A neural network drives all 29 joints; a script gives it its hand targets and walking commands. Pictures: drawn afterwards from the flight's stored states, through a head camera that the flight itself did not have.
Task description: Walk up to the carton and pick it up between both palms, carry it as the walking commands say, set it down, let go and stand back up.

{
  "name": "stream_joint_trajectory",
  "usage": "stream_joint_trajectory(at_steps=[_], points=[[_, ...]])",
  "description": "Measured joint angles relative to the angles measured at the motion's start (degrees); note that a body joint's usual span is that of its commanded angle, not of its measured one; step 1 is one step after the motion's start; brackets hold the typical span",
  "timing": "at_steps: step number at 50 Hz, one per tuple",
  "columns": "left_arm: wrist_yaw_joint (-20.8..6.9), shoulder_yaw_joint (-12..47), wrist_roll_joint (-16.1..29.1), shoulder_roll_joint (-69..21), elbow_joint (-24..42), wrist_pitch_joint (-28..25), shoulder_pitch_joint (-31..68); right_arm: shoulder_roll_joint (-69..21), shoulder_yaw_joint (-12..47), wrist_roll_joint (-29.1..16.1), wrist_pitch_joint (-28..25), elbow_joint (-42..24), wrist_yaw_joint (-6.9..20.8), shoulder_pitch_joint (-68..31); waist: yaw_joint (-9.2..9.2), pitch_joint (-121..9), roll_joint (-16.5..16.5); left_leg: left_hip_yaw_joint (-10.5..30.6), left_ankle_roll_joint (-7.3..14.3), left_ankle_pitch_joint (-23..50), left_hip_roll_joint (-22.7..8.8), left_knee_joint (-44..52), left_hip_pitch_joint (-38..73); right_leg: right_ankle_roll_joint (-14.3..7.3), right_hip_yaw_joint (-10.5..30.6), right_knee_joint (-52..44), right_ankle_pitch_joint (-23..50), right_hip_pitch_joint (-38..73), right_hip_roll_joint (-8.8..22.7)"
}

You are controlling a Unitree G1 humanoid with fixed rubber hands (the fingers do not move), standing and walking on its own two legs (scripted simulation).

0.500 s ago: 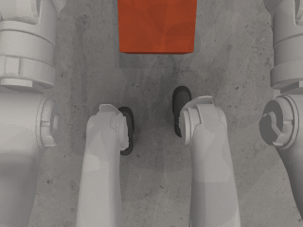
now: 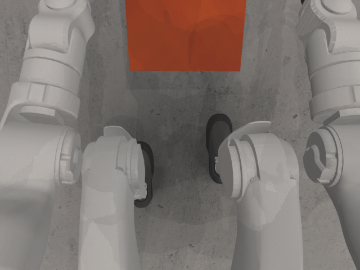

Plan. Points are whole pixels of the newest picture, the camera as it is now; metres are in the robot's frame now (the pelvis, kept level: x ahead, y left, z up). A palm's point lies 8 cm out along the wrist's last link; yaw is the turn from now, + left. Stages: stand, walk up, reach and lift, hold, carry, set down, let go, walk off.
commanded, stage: reach and lift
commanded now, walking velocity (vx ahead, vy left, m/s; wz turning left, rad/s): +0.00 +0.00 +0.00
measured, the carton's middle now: out of the picture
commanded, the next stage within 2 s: none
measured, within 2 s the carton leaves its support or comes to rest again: leaves its support in 1.94 s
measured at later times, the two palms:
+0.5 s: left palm (93, 3) +0.55 +0.12 -0.25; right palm out of the picture +0.54 -0.24 -0.23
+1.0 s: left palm out of the picture +0.55 +0.10 -0.25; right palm out of the picture +0.54 -0.22 -0.23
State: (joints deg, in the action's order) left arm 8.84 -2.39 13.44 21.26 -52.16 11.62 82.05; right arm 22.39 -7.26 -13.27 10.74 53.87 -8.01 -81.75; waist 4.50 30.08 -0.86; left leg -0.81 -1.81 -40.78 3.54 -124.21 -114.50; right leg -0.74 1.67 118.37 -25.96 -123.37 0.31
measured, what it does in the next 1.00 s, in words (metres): stands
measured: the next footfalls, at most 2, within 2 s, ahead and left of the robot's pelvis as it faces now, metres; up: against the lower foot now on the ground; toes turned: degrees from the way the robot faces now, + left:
none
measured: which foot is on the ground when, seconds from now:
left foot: down 0.00-1.00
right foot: down 0.00-1.00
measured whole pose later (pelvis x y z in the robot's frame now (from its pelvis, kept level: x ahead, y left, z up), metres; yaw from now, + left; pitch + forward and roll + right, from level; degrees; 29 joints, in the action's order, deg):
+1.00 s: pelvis +0.00 +0.00 -0.05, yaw +0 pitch +32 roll +0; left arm 8.6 2.8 11.9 17.9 -62.3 5.3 86.4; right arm 22.4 -7.5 -16.0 1.5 77.0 -3.8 -92.1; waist 4.2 29.9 0.2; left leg 1.4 -2.2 -40.6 5.6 -132.7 -124.3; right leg -1.1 -0.6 125.2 -26.3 -131.1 2.9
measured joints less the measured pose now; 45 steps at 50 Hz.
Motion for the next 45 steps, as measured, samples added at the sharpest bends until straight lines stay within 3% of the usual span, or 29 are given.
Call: stream_joint_trajectory(at_steps=[8, 18, 30, 45], points=[[-0.11, 2.68, 1.88, -0.83, -4.15, -2.69, 0.94, 2.21, 1.19, -2.03, -3.07, 6.33, 1.57, -0.90, 0.33, 0.00, -0.49, 0.15, 0.32, 0.00, 1.02, -4.99, -5.42, 0.45, -0.12, 4.37, -0.07, -4.76, 0.96], [-1.51, 5.79, 0.27, -1.56, -8.41, -5.04, 2.36, 4.64, 0.66, -5.42, -7.14, 18.77, 4.75, -5.02, -0.89, -0.15, 1.73, 2.69, -0.57, -0.54, 1.87, -9.97, -9.70, -0.37, -2.72, 7.81, -0.33, -7.89, 2.30], [-1.12, 5.77, -0.14, -1.21, -7.46, -5.86, 1.33, 2.68, -1.98, -1.74, -8.79, 20.88, 5.13, -7.73, 0.24, -0.21, 0.54, 1.89, -0.09, -1.00, 2.53, -9.80, -9.74, 0.08, -1.87, 8.34, -1.77, -7.68, 2.96], [-0.64, 5.31, -1.79, -3.20, -9.62, -5.98, 3.94, 1.94, 0.14, -3.76, -8.92, 21.88, 4.79, -8.41, -0.27, -0.21, 0.77, 2.27, -0.18, -0.09, 2.15, -9.19, -9.85, -0.10, -2.31, 7.33, -0.60, -7.65, 2.67]])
